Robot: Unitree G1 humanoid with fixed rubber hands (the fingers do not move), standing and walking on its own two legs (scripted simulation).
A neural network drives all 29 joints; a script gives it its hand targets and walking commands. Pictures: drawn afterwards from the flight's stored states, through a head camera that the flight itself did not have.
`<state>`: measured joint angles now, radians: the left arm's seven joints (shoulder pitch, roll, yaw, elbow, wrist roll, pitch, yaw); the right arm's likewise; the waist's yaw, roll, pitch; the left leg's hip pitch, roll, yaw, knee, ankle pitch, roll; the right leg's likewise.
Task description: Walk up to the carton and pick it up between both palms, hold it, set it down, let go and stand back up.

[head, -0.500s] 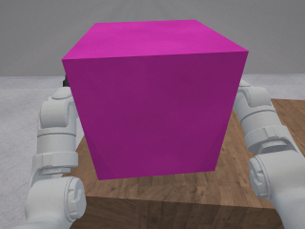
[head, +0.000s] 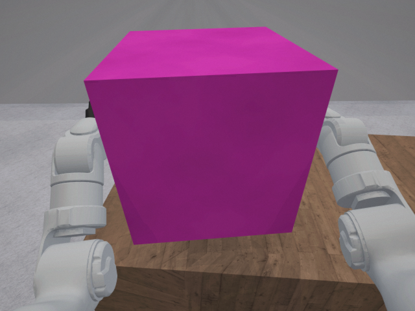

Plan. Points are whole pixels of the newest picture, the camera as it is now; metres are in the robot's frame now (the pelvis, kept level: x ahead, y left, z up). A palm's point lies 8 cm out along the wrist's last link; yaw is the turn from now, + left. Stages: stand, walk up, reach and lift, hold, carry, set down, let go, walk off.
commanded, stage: hold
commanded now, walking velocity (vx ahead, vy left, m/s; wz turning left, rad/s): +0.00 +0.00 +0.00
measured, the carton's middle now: (205, 125) +0.40 -0.01 +0.24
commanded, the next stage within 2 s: set down in 0.30 s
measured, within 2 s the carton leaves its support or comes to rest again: neither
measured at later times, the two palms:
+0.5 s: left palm (95, 122) +0.37 +0.19 +0.27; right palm (307, 114) +0.38 -0.19 +0.28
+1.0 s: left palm (107, 137) +0.41 +0.19 +0.22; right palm (293, 141) +0.40 -0.19 +0.20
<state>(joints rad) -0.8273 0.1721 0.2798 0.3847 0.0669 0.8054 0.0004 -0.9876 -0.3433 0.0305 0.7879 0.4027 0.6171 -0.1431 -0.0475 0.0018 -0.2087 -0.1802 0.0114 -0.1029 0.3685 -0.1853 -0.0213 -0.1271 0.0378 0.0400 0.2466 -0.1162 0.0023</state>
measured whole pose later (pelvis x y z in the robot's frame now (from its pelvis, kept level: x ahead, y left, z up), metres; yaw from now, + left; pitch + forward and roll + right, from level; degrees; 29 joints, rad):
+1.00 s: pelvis +0.01 +0.00 +0.00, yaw +3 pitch -2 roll -1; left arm -0.79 0.17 0.27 0.46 0.09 0.47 -0.05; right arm -0.81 -0.24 -0.07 0.78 0.26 0.23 -0.10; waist -0.09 -0.05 -0.05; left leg -0.12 0.00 -0.14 0.36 -0.20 -0.02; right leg -0.05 0.03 -0.01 0.24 -0.15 0.00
